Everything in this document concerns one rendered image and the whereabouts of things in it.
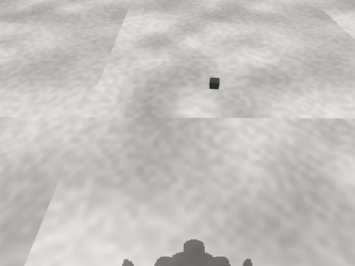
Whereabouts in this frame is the small box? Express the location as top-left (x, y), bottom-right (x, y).
top-left (210, 78), bottom-right (220, 89)

